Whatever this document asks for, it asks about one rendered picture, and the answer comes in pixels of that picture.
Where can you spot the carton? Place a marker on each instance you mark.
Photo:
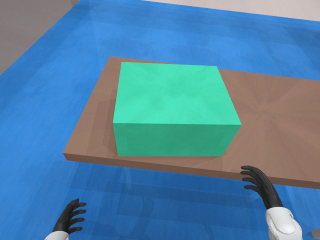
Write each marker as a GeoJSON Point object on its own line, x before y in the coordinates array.
{"type": "Point", "coordinates": [172, 110]}

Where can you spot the table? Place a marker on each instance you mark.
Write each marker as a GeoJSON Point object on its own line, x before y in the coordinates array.
{"type": "Point", "coordinates": [279, 133]}

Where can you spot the robot left hand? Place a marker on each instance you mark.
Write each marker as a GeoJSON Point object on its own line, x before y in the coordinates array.
{"type": "Point", "coordinates": [65, 221]}

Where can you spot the robot right hand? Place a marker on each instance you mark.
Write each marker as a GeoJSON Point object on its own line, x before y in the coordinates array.
{"type": "Point", "coordinates": [263, 186]}

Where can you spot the robot right forearm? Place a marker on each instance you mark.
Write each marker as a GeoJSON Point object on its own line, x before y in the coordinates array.
{"type": "Point", "coordinates": [281, 224]}

